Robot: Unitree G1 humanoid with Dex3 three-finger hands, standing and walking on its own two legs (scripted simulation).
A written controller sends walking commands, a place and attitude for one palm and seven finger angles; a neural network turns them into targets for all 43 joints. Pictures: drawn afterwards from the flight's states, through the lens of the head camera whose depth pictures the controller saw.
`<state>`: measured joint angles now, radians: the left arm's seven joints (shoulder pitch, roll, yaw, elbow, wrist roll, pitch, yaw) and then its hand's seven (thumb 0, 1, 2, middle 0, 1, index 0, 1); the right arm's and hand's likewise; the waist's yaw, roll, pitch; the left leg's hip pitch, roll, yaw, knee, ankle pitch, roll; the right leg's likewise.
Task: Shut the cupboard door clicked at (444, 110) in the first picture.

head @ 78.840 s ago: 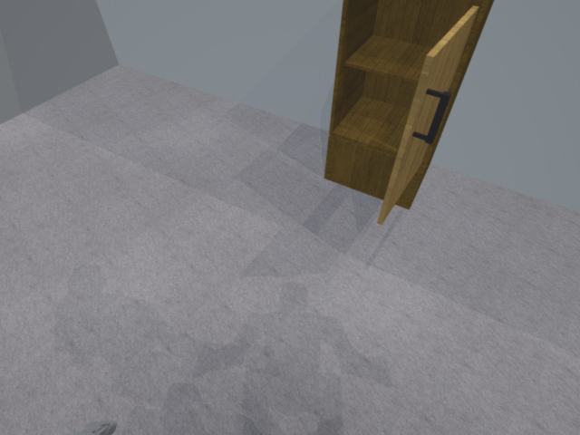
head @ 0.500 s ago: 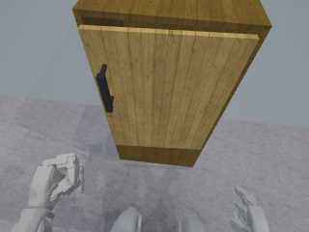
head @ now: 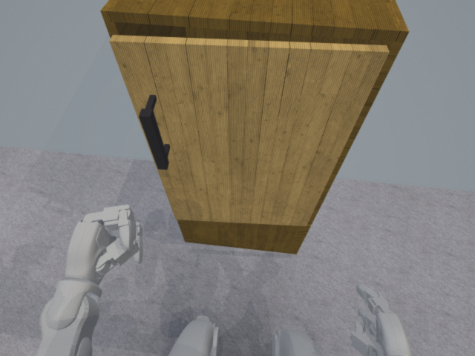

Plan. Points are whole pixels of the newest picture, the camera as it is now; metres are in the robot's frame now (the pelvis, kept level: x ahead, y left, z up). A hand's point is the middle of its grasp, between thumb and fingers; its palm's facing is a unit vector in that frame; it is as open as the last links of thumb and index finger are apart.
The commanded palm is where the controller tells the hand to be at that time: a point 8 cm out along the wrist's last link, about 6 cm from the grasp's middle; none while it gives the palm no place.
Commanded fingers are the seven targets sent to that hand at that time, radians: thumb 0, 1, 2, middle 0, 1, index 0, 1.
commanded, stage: bring the fist close to the handle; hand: left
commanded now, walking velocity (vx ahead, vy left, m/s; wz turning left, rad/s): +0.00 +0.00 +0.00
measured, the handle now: (157, 134) +0.49 +0.19 +0.06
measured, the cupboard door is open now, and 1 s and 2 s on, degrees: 3 3 0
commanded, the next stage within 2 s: push the door shut along its arc in 1.12 s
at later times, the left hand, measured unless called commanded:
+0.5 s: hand (156, 198) +0.35 +0.16 +0.06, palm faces -0.01 -1.00 -0.02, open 3.1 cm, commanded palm +0.33 +0.21 +0.06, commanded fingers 0.00 0.90 0.90 -1.30 -1.50 -1.30 -1.50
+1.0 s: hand (166, 175) +0.40 +0.16 +0.06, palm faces +0.02 -1.00 -0.03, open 3.1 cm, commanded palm +0.37 +0.21 +0.06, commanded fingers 0.00 0.90 0.90 -1.30 -1.50 -1.30 -1.50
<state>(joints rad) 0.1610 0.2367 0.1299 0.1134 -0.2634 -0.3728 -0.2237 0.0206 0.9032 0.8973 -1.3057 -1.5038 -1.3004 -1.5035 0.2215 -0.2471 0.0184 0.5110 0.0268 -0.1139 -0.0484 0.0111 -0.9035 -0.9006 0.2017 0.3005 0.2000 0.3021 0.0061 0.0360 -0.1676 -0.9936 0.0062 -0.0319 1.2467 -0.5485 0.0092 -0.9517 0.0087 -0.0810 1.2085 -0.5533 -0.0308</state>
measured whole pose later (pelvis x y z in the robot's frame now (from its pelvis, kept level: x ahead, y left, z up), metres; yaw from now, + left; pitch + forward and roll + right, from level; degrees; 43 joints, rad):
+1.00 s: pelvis +0.00 +0.00 +0.01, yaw -2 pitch +19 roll -1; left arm -0.39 0.24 0.21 0.71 -0.16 -0.46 -0.12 0.02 0.90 0.90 -1.30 -1.50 -1.30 -1.50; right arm 0.29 -0.26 -0.01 0.61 0.01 -0.01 -0.01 0.01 -0.91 -0.90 0.20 0.30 0.20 0.30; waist -0.06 0.02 -0.15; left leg -0.97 0.01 0.01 1.15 -0.50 0.02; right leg -0.96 0.01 -0.03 1.14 -0.51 -0.02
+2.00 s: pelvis -0.03 +0.01 -0.01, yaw +0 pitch +22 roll -3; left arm -0.85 0.39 0.20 1.15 -0.17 -0.48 -0.33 0.02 0.89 0.90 -1.44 -1.50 -1.41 -1.50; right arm 0.32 -0.28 0.02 0.69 0.02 -0.04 -0.02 0.01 -0.91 -0.90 0.20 0.30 0.20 0.30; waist -0.10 0.03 -0.14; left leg -1.16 -0.01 -0.04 1.27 -0.48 0.02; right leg -1.11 0.00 -0.09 1.22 -0.49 -0.02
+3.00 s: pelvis +0.02 +0.00 +0.02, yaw -1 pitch +19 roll -1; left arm -0.26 0.18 0.12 0.56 -0.16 -0.47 -0.08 0.02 0.90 0.90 -1.31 -1.50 -1.30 -1.50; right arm 0.22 -0.25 -0.02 0.58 0.01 -0.01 0.00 0.01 -0.91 -0.90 0.20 0.30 0.20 0.30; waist -0.02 0.02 -0.15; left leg -0.94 0.00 0.00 1.14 -0.52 0.02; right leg -0.92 0.01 -0.04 1.12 -0.52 -0.02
